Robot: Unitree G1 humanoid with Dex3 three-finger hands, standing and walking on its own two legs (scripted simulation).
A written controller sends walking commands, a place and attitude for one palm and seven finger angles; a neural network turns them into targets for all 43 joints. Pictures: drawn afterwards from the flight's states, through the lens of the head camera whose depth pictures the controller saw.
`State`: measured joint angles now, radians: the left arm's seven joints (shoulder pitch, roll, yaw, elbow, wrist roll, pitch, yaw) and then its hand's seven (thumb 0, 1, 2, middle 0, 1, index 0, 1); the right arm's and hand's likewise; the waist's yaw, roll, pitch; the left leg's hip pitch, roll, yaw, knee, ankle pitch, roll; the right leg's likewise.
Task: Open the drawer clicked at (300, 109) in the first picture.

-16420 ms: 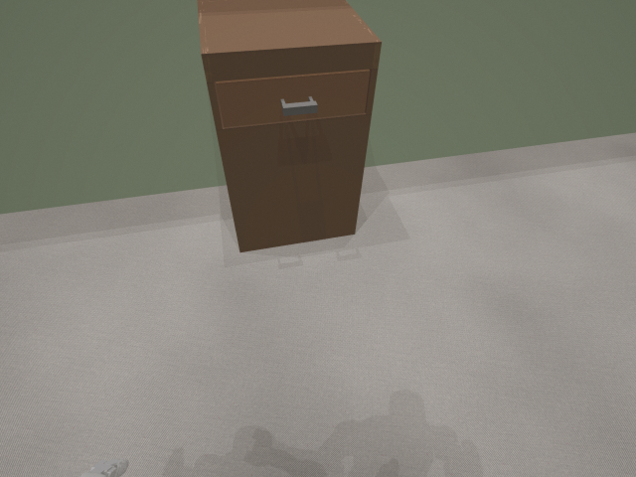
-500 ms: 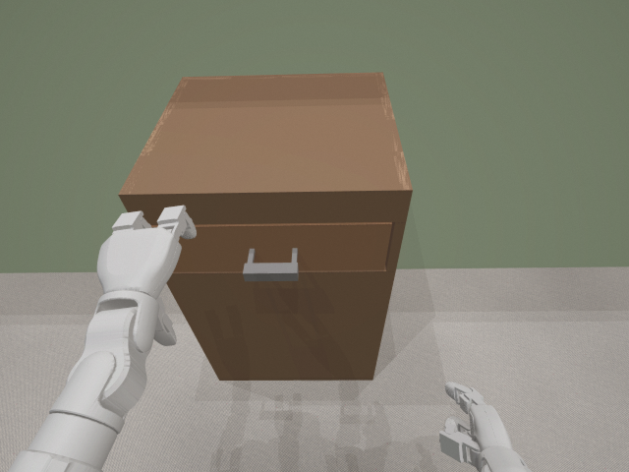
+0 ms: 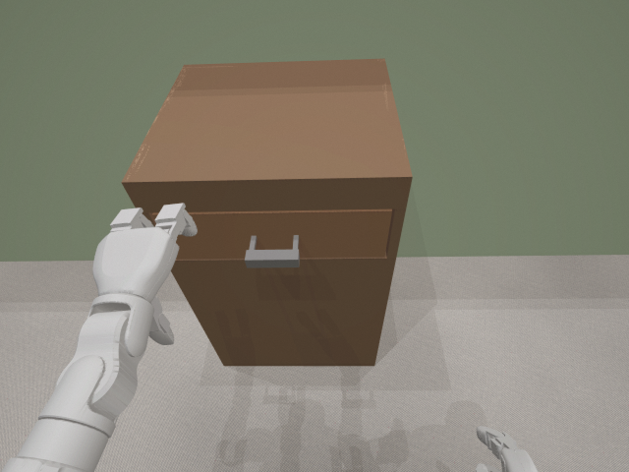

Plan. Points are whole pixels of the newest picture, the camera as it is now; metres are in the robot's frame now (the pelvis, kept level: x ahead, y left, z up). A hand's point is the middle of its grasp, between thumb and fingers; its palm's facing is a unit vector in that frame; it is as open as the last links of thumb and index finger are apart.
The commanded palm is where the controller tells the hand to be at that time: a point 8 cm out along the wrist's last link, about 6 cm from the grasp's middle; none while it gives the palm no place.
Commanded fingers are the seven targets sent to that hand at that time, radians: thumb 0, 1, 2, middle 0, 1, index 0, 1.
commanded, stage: move the hooked fingers above the handle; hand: left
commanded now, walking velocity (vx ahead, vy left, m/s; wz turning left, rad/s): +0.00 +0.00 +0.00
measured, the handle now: (273, 249) +0.52 +0.17 -0.10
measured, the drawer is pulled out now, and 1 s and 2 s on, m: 0.00 0.00 0.00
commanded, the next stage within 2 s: none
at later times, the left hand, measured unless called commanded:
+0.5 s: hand (207, 275) +0.35 +0.21 +0.03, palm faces -0.02 -0.05 -1.00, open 13.8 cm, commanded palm +0.34 +0.22 +0.09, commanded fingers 0.00 -0.50 0.30 -0.30 -1.20 -0.30 -1.20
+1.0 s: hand (239, 262) +0.41 +0.19 -0.01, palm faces -0.02 -0.05 -1.00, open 13.8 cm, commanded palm +0.39 +0.19 +0.05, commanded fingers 0.00 -0.50 0.30 -0.30 -1.20 -0.30 -1.20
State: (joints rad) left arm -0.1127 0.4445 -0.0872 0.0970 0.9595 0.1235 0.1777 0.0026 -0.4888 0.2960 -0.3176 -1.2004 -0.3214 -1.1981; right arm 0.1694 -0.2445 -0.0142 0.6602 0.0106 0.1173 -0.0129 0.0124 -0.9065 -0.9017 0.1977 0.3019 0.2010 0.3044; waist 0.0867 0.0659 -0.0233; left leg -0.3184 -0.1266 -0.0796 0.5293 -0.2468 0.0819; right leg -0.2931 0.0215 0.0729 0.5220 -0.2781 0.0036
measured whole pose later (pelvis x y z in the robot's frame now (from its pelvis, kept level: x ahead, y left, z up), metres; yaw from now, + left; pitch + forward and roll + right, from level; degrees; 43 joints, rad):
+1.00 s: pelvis +0.03 -0.03 -0.02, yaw -1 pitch +13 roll -1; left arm -0.37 0.37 -0.11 0.60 1.05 0.03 0.31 0.00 -0.49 0.30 -0.32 -1.20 -0.32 -1.20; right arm 0.22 -0.24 -0.05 0.66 0.01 0.12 -0.05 0.01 -0.91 -0.90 0.20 0.30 0.20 0.30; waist 0.01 0.05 -0.14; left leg -0.57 -0.09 -0.08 0.73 -0.38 0.04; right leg -0.55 0.07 0.05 0.72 -0.39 -0.03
